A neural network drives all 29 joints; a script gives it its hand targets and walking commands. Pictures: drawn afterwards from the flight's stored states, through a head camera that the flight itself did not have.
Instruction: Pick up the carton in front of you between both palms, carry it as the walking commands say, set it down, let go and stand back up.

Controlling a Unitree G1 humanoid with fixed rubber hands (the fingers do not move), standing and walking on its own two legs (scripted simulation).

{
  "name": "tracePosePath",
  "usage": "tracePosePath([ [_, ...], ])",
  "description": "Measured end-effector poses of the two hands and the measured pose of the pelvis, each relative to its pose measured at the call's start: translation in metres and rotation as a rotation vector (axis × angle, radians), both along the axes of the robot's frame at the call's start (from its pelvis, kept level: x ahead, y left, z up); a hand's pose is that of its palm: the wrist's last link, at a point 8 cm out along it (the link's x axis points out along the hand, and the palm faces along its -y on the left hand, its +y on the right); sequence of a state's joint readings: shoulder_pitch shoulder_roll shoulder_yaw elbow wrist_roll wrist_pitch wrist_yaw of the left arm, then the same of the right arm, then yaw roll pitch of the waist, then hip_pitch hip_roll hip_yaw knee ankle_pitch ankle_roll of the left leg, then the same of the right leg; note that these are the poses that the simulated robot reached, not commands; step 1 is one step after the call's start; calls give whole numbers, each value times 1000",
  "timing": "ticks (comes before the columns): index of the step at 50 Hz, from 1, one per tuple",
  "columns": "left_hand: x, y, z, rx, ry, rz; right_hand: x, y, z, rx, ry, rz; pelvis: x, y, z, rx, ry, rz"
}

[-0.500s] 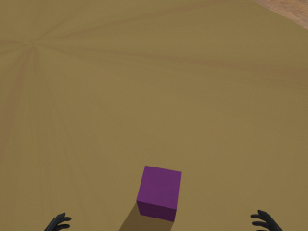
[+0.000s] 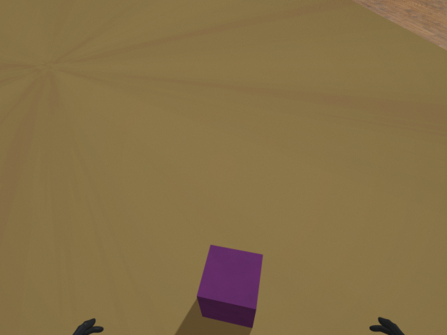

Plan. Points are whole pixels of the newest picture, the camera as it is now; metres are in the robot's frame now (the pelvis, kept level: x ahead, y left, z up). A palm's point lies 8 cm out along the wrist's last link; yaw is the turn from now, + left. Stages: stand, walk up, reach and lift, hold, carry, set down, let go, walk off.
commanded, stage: stand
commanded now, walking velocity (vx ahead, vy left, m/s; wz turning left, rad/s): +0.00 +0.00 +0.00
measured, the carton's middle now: (231, 286) +0.45 +0.01 -0.65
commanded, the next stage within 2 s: none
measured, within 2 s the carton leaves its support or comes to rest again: neither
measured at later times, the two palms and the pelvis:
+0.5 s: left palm out of the picture +0.08 +0.31 -0.09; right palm out of the picture +0.08 -0.30 -0.10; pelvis -0.02 +0.00 +0.01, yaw +0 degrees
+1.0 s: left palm out of the picture +0.06 +0.32 -0.09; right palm out of the picture +0.07 -0.30 -0.10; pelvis -0.03 +0.00 +0.01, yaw +0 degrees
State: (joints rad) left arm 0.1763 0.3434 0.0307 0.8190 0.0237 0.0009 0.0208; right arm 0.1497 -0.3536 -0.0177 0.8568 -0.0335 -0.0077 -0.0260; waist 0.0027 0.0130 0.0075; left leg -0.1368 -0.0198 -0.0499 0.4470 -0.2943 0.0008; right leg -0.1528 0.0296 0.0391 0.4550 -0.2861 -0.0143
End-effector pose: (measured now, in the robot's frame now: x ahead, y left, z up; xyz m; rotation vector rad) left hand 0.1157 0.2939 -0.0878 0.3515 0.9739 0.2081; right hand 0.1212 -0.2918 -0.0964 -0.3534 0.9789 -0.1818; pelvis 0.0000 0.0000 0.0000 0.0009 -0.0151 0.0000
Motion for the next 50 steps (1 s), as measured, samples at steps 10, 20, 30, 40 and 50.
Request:
tracePosePath([
  [10, -16, 6, -1, 4, 33, 12, -16, -4, -1, -6, 33, -9, -7, 0, 3, 0, -11, 1],
  [20, -31, 10, -3, 5, 67, 22, -32, -8, -2, -11, 71, -18, -15, 1, 5, -1, -19, 1],
  [30, -43, 15, -4, 8, 95, 29, -45, -10, -3, -15, 103, -26, -21, 3, 6, -1, -23, 2],
  [40, -49, 19, -5, 11, 114, 34, -52, -11, -3, -18, 124, -30, -24, 4, 7, -1, -25, 3],
  [50, -52, 22, -6, 13, 128, 37, -54, -12, -3, -20, 135, -33, -26, 5, 7, -1, -26, 5],
])
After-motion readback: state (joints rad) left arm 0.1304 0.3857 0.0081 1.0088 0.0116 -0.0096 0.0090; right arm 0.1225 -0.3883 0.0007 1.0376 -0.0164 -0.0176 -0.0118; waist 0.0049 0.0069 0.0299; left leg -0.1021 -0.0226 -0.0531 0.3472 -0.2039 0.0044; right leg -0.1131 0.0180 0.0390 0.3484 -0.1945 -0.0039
